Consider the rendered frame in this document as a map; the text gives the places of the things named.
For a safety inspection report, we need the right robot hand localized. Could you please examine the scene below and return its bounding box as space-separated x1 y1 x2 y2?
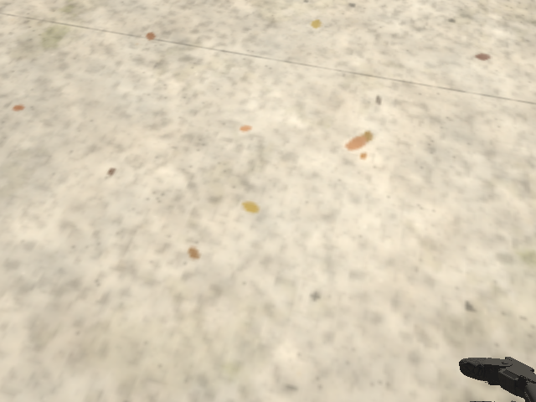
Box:
459 357 536 402

